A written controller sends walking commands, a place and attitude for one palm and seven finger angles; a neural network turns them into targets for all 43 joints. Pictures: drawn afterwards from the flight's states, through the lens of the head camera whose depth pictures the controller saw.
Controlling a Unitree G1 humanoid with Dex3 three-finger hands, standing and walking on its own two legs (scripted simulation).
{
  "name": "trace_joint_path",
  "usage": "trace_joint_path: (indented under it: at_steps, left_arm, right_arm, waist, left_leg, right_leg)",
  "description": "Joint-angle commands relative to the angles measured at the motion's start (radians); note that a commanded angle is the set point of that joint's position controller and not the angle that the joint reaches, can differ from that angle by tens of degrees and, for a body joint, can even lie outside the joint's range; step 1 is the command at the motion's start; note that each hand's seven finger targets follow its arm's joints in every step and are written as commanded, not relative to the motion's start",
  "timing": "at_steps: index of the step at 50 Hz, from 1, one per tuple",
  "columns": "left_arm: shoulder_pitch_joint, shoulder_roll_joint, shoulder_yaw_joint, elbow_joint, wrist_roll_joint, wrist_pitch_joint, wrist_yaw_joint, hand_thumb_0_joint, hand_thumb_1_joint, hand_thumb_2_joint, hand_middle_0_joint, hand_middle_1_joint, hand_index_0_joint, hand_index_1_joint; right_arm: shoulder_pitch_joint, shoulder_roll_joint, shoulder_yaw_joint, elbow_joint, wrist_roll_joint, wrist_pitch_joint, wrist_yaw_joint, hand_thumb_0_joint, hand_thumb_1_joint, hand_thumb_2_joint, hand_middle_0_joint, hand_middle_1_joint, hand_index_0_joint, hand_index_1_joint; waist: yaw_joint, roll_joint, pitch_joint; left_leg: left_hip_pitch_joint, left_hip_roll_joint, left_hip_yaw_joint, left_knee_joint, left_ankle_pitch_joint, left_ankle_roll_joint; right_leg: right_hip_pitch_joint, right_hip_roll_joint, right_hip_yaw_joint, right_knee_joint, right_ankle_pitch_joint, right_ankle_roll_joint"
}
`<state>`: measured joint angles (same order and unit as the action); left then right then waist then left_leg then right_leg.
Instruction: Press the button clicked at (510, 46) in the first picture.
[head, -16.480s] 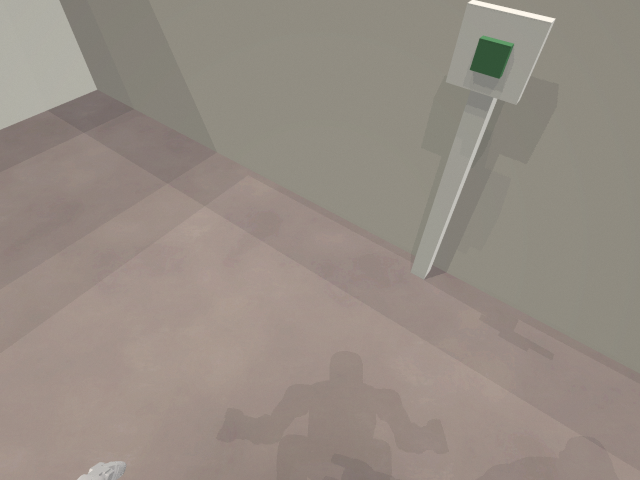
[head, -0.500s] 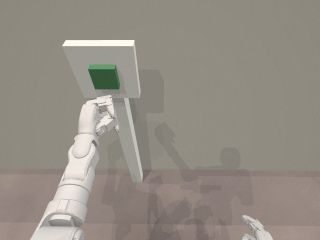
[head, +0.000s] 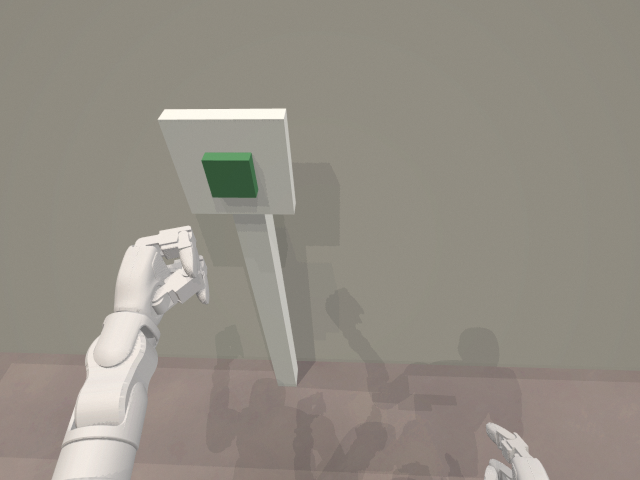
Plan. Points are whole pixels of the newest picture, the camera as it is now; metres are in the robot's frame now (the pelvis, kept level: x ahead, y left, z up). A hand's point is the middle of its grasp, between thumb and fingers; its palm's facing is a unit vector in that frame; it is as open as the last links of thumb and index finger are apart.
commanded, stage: draw the hand back to the body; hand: left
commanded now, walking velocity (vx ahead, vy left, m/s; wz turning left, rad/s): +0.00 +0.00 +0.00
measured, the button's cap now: (231, 174) +0.52 +0.17 +0.12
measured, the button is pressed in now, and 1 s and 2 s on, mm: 0 0 0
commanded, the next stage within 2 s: step back with the hand held close in 1.04 s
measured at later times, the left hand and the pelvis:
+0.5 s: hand (106, 327) +0.23 +0.22 +0.16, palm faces +0.31 -0.90 -0.30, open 3.1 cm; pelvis +0.01 +0.01 +0.02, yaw +0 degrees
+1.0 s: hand (38, 364) +0.18 +0.25 +0.17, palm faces +0.43 -0.82 -0.37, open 3.1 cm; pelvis +0.00 +0.01 +0.02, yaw +0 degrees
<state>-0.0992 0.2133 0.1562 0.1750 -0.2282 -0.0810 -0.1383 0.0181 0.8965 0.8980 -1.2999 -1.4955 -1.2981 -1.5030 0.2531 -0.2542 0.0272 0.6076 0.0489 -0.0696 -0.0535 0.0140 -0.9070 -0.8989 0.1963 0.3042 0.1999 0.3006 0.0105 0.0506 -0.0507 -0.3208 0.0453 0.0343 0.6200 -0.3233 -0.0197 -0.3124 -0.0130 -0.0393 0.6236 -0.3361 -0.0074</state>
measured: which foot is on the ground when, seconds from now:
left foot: down 0.00-1.00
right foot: down 0.00-1.00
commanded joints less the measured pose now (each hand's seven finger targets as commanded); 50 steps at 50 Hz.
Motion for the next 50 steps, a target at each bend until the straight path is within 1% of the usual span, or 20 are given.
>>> trace_joint_path:
  at_steps: [1, 3, 4, 5, 6, 7, 8, 12, 13, 14, 16, 19, 21, 23, 26, 35, 37, 42, 44, 50]
  left_arm:
    - [-0.217, 0.147, 0.057, -0.308, -0.027, -0.017, -0.023, 0.000, 0.900, 0.900, -1.300, -1.500, -1.300, -1.500]
    - [-0.175, 0.152, 0.070, -0.375, -0.033, 0.004, -0.029, 0.000, 0.900, 0.900, -1.300, -1.500, -1.300, -1.500]
    - [-0.159, 0.246, 0.040, -0.503, 0.087, -0.039, 0.071, 0.000, 0.900, 0.900, -1.300, -1.500, -1.300, -1.500]
    - [-0.080, 0.188, 0.026, -0.451, 0.101, -0.039, 0.118, 0.000, 0.900, 0.900, -1.300, -1.500, -1.300, -1.500]
    - [-0.057, 0.182, 0.005, -0.465, 0.118, -0.040, 0.144, 0.000, 0.900, 0.900, -1.300, -1.500, -1.300, -1.500]
    - [-0.016, 0.177, 0.010, -0.471, 0.128, -0.040, 0.164, 0.000, 0.900, 0.900, -1.300, -1.500, -1.300, -1.500]
    - [-0.002, 0.177, 0.011, -0.504, 0.140, -0.043, 0.178, 0.000, 0.900, 0.900, -1.300, -1.500, -1.300, -1.500]
    - [0.055, 0.190, 0.026, -0.568, 0.166, -0.051, 0.213, 0.000, 0.900, 0.900, -1.300, -1.500, -1.300, -1.500]
    - [0.078, 0.198, 0.041, -0.583, 0.170, -0.053, 0.221, 0.000, 0.900, 0.900, -1.300, -1.500, -1.300, -1.500]
    - [0.101, 0.194, 0.042, -0.603, 0.174, -0.053, 0.226, 0.000, 0.900, 0.900, -1.300, -1.500, -1.300, -1.500]
    - [0.166, 0.209, 0.063, -0.620, 0.175, -0.052, 0.230, 0.000, 0.900, 0.900, -1.300, -1.500, -1.300, -1.500]
    - [0.206, 0.207, 0.074, -0.685, 0.181, -0.054, 0.238, 0.000, 0.900, 0.900, -1.300, -1.500, -1.300, -1.500]
    - [0.277, 0.203, 0.080, -0.692, 0.183, -0.053, 0.240, 0.000, 0.900, 0.900, -1.300, -1.500, -1.300, -1.500]
    - [0.303, 0.202, 0.087, -0.742, 0.185, -0.056, 0.242, 0.000, 0.900, 0.900, -1.300, -1.500, -1.300, -1.500]
    - [0.398, 0.225, 0.131, -0.747, 0.184, -0.054, 0.246, 0.000, 0.900, 0.900, -1.300, -1.500, -1.300, -1.500]
    - [0.541, 0.267, 0.227, -0.861, 0.179, -0.075, 0.258, 0.000, 0.900, 0.900, -1.300, -1.500, -1.300, -1.500]
    - [0.578, 0.266, 0.236, -0.868, 0.179, -0.077, 0.259, 0.000, 0.900, 0.900, -1.300, -1.500, -1.300, -1.500]
    - [0.541, 0.234, 0.202, -0.847, 0.184, -0.074, 0.261, 0.000, 0.900, 0.900, -1.300, -1.500, -1.300, -1.500]
    - [0.533, 0.246, 0.216, -0.840, 0.186, -0.077, 0.266, 0.000, 0.900, 0.900, -1.300, -1.500, -1.300, -1.500]
    - [0.536, 0.259, 0.231, -0.859, 0.186, -0.082, 0.270, 0.000, 0.900, 0.900, -1.300, -1.500, -1.300, -1.500]
  right_arm:
    - [-0.149, -0.097, -0.025, -0.179, 0.003, -0.082, -0.021, 0.000, -0.900, -0.900, 0.200, 0.300, 0.200, 0.300]
    - [-0.162, -0.093, -0.021, -0.188, 0.001, -0.092, -0.022, 0.000, -0.900, -0.900, 0.200, 0.300, 0.200, 0.300]
    - [-0.187, -0.084, -0.026, -0.172, -0.018, -0.092, -0.037, 0.000, -0.900, -0.900, 0.200, 0.300, 0.200, 0.300]
    - [-0.183, -0.078, -0.019, -0.157, -0.027, -0.092, -0.043, 0.000, -0.900, -0.900, 0.200, 0.300, 0.200, 0.300]
    - [-0.184, -0.083, -0.019, -0.145, -0.032, -0.089, -0.043, 0.000, -0.900, -0.900, 0.200, 0.300, 0.200, 0.300]
    - [-0.185, -0.077, -0.016, -0.144, -0.034, -0.082, -0.045, 0.000, -0.900, -0.900, 0.200, 0.300, 0.200, 0.300]
    - [-0.190, -0.075, -0.015, -0.144, -0.038, -0.077, -0.045, 0.000, -0.900, -0.900, 0.200, 0.300, 0.200, 0.300]
    - [-0.201, -0.068, -0.011, -0.142, -0.049, -0.063, -0.045, 0.000, -0.900, -0.900, 0.200, 0.300, 0.200, 0.300]
    - [-0.201, -0.067, -0.011, -0.142, -0.053, -0.060, -0.045, 0.000, -0.900, -0.900, 0.200, 0.300, 0.200, 0.300]
    - [-0.205, -0.064, -0.012, -0.146, -0.055, -0.057, -0.044, 0.000, -0.900, -0.900, 0.200, 0.300, 0.200, 0.300]
    - [-0.213, -0.068, -0.014, -0.144, -0.061, -0.054, -0.042, 0.000, -0.900, -0.900, 0.200, 0.300, 0.200, 0.300]
    - [-0.215, -0.063, -0.014, -0.150, -0.064, -0.052, -0.039, 0.000, -0.900, -0.900, 0.200, 0.300, 0.200, 0.300]
    - [-0.217, -0.068, -0.019, -0.149, -0.067, -0.053, -0.034, 0.000, -0.900, -0.900, 0.200, 0.300, 0.200, 0.300]
    - [-0.216, -0.064, -0.019, -0.152, -0.066, -0.054, -0.030, 0.000, -0.900, -0.900, 0.200, 0.300, 0.200, 0.300]
    - [-0.214, -0.068, -0.026, -0.150, -0.070, -0.058, -0.028, 0.000, -0.900, -0.900, 0.200, 0.300, 0.200, 0.300]
    - [-0.201, -0.060, -0.036, -0.157, -0.064, -0.081, -0.030, 0.000, -0.900, -0.900, 0.200, 0.300, 0.200, 0.300]
    - [-0.199, -0.059, -0.036, -0.155, -0.063, -0.088, -0.031, 0.000, -0.900, -0.900, 0.200, 0.300, 0.200, 0.300]
    - [-0.190, -0.067, -0.040, -0.143, -0.063, -0.102, -0.038, 0.000, -0.900, -0.900, 0.200, 0.300, 0.200, 0.300]
    - [-0.188, -0.065, -0.041, -0.141, -0.065, -0.103, -0.042, 0.000, -0.900, -0.900, 0.200, 0.300, 0.200, 0.300]
    - [-0.196, -0.057, -0.038, -0.141, -0.068, -0.112, -0.045, 0.000, -0.900, -0.900, 0.200, 0.300, 0.200, 0.300]
  waist:
    - [0.009, -0.070, -0.170]
    - [0.024, -0.047, -0.172]
    - [0.032, -0.057, -0.117]
    - [0.020, -0.055, -0.069]
    - [0.023, -0.085, -0.049]
    - [0.020, -0.089, -0.042]
    - [0.022, -0.048, -0.055]
    - [0.024, 0.007, -0.041]
    - [0.028, -0.003, -0.049]
    - [0.030, 0.013, -0.059]
    - [0.037, -0.027, -0.043]
    - [0.039, 0.013, -0.045]
    - [0.044, -0.026, -0.024]
    - [0.043, 0.030, -0.027]
    - [0.054, -0.029, 0.002]
    - [0.067, 0.004, -0.004]
    - [0.066, 0.012, 0.019]
    - [0.051, -0.008, 0.073]
    - [0.057, -0.028, 0.062]
    - [0.067, 0.015, 0.035]
  left_leg:
    - [0.103, -0.047, -0.012, -0.092, 0.180, 0.049]
    - [0.114, -0.049, -0.017, -0.105, 0.184, 0.047]
    - [0.152, -0.041, 0.007, -0.151, 0.176, 0.054]
    - [0.160, -0.039, 0.003, -0.169, 0.153, 0.053]
    - [0.171, -0.036, -0.002, -0.185, 0.154, 0.054]
    - [0.191, -0.031, 0.001, -0.197, 0.169, 0.055]
    - [0.211, -0.032, 0.006, -0.210, 0.179, 0.053]
    - [0.255, -0.030, 0.007, -0.253, 0.201, 0.048]
    - [0.264, -0.030, 0.002, -0.260, 0.217, 0.046]
    - [0.276, -0.030, 0.005, -0.265, 0.232, 0.045]
    - [0.277, -0.028, 0.006, -0.270, 0.250, 0.047]
    - [0.285, -0.029, 0.000, -0.275, 0.273, 0.042]
    - [0.279, -0.026, -0.002, -0.276, 0.284, 0.040]
    - [0.288, -0.027, -0.001, -0.274, 0.300, 0.037]
    - [0.268, -0.023, -0.005, -0.275, 0.298, 0.038]
    - [0.259, -0.020, -0.002, -0.252, 0.311, 0.036]
    - [0.250, -0.018, -0.003, -0.253, 0.300, 0.034]
    - [0.247, -0.017, -0.003, -0.258, 0.253, 0.038]
    - [0.251, -0.018, -0.005, -0.261, 0.239, 0.040]
    - [0.257, -0.023, -0.002, -0.258, 0.234, 0.039]
  right_leg:
    - [0.076, 0.023, -0.004, -0.118, 0.269, 0.001]
    - [0.089, 0.021, -0.010, -0.117, 0.270, -0.001]
    - [0.082, 0.002, 0.028, -0.205, 0.233, 0.000]
    - [0.077, 0.002, 0.017, -0.224, 0.191, -0.001]
    - [0.085, 0.008, 0.019, -0.254, 0.179, 0.000]
    - [0.102, 0.008, 0.017, -0.254, 0.192, 0.001]
    - [0.124, 0.007, 0.016, -0.260, 0.201, 0.000]
    - [0.171, 0.009, 0.016, -0.294, 0.211, -0.004]
    - [0.187, 0.012, 0.010, -0.294, 0.223, -0.007]
    - [0.201, 0.011, 0.010, -0.294, 0.237, -0.007]
    - [0.216, 0.015, 0.011, -0.312, 0.254, -0.005]
    - [0.235, 0.013, 0.007, -0.305, 0.274, -0.008]
    - [0.235, 0.019, 0.004, -0.314, 0.277, -0.007]
    - [0.238, 0.015, 0.005, -0.303, 0.292, -0.008]
    - [0.234, 0.020, 0.002, -0.312, 0.284, -0.007]
    - [0.236, 0.015, 0.004, -0.296, 0.300, -0.006]
    - [0.227, 0.017, 0.006, -0.298, 0.288, -0.007]
    - [0.185, 0.017, 0.005, -0.318, 0.235, -0.002]
    - [0.189, 0.017, 0.004, -0.317, 0.218, -0.002]
    - [0.209, 0.013, 0.016, -0.322, 0.217, -0.007]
